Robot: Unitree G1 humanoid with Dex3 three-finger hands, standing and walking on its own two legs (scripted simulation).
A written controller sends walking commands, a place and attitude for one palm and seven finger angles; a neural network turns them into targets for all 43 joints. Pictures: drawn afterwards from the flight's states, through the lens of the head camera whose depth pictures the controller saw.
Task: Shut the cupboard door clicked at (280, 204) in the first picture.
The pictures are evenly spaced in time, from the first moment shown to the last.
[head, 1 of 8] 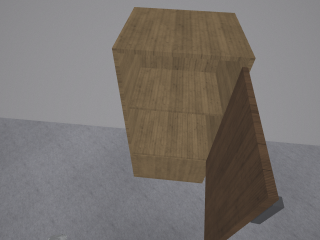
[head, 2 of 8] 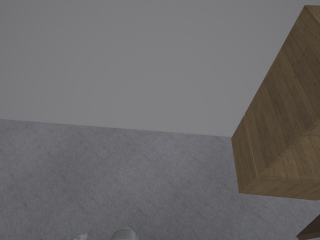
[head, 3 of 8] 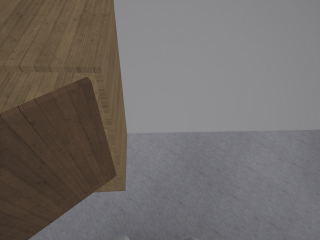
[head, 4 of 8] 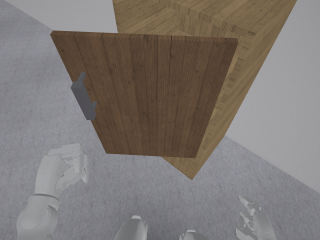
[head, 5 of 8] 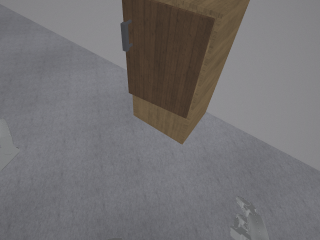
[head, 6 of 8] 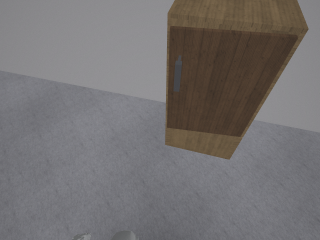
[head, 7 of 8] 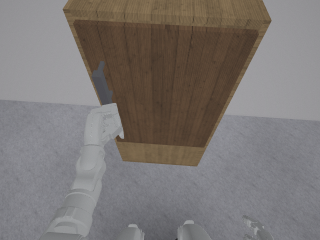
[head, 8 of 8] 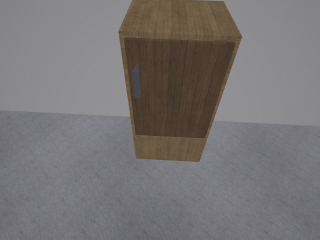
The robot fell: no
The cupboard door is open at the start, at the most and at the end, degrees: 85 85 0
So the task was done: yes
